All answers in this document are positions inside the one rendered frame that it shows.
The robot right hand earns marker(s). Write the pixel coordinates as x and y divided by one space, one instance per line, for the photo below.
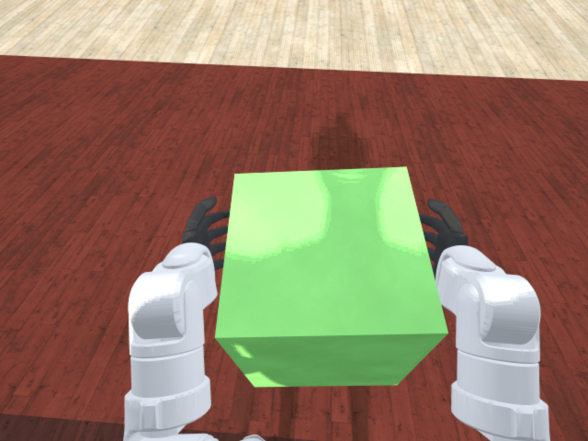
449 230

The carton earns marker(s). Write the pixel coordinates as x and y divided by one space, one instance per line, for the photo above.
327 280

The robot left forearm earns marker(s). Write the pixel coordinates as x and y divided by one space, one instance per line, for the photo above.
169 388

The robot right forearm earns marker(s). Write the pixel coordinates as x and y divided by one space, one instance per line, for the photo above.
497 337

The robot left hand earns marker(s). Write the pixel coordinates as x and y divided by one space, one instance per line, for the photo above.
197 226

